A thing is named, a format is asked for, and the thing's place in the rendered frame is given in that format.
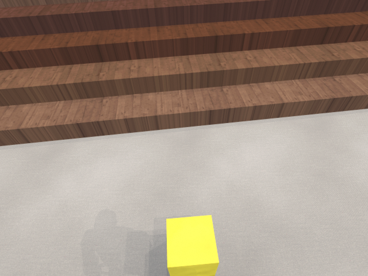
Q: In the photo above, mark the carton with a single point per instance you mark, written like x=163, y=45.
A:
x=191, y=246

